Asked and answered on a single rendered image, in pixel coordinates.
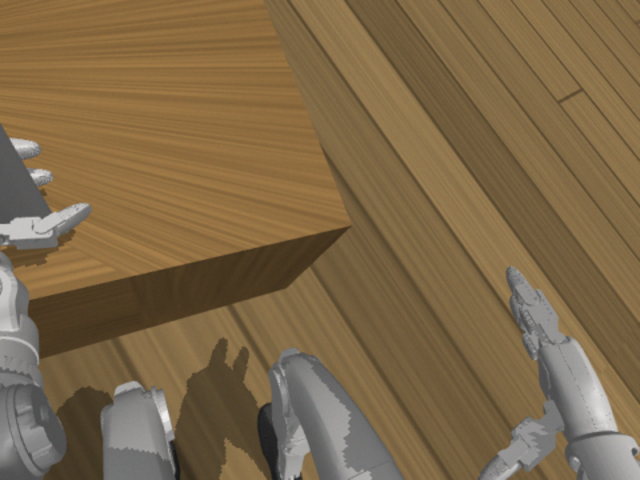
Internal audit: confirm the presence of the right robot hand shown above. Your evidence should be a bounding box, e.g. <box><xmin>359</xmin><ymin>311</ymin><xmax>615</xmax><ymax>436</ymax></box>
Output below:
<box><xmin>478</xmin><ymin>266</ymin><xmax>618</xmax><ymax>480</ymax></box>

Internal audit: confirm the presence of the left robot arm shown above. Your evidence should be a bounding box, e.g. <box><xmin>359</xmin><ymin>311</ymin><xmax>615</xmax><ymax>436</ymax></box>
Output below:
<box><xmin>0</xmin><ymin>251</ymin><xmax>67</xmax><ymax>480</ymax></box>

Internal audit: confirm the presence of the right robot arm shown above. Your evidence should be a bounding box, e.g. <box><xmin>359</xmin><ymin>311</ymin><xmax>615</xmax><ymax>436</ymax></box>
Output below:
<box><xmin>565</xmin><ymin>431</ymin><xmax>640</xmax><ymax>480</ymax></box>

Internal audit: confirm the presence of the can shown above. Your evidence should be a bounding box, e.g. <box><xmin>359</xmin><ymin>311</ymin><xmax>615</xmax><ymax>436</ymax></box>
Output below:
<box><xmin>0</xmin><ymin>123</ymin><xmax>52</xmax><ymax>224</ymax></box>

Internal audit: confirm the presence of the left robot hand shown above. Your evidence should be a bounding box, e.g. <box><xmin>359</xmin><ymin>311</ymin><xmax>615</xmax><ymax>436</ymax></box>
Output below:
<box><xmin>0</xmin><ymin>138</ymin><xmax>92</xmax><ymax>251</ymax></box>

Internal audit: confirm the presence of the right robot foot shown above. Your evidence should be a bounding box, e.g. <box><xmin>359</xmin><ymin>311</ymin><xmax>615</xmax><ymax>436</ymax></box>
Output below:
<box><xmin>257</xmin><ymin>403</ymin><xmax>302</xmax><ymax>480</ymax></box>

